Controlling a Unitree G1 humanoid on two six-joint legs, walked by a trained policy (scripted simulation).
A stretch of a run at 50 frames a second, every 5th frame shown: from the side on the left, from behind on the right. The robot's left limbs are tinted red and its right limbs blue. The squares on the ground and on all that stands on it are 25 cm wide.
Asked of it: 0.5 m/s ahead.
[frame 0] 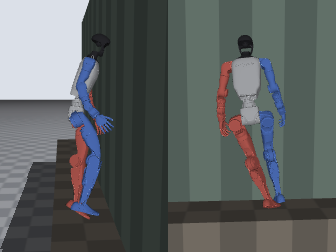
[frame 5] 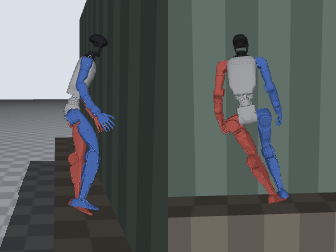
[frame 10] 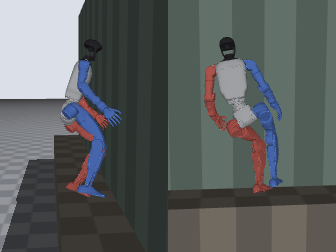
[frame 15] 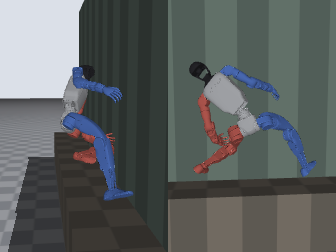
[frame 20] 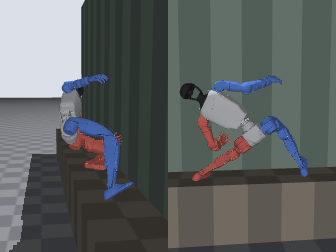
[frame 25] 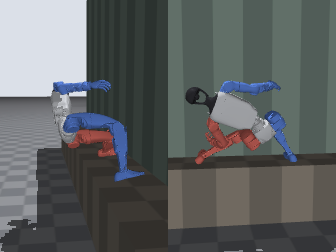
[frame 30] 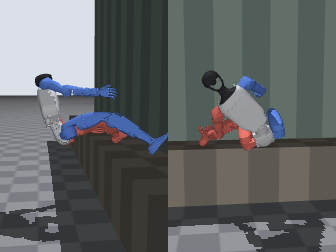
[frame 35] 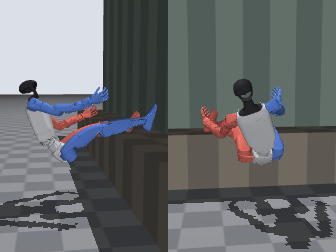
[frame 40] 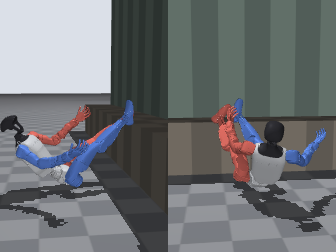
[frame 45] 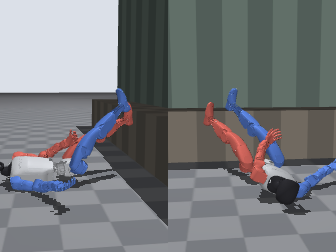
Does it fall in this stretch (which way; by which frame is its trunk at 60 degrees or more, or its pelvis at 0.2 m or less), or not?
yes: goes over backward; its trunk at 60 degrees or more by frame 20
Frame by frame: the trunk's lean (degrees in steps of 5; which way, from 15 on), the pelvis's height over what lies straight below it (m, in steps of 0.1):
0: 20 forward, 0.8
5: 25 forward, 0.8
10: 25 forward, 0.7
15: 50 to its left, 0.6
20: 60 to its left, 0.9
25: 70 to its left, 0.8
30: 50 to its left, 0.7
35: 30 backward and to its left, 0.4
40: 40 backward, 0.1
45: 90 backward, 0.1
